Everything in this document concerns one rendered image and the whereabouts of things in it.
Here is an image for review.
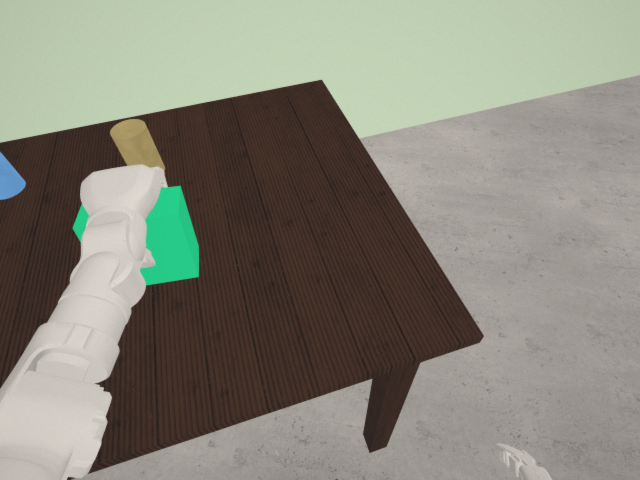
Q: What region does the robot left upper arm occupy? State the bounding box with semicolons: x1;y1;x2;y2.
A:
0;370;112;480

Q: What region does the left robot forearm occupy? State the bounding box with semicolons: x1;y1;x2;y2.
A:
0;206;147;413

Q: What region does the table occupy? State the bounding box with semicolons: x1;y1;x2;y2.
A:
0;80;484;480

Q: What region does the right robot hand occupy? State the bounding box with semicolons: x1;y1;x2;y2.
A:
494;443;552;480

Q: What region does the left robot hand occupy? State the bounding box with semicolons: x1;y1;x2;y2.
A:
80;164;168;268

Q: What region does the sponge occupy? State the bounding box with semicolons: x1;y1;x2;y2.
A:
72;186;199;285

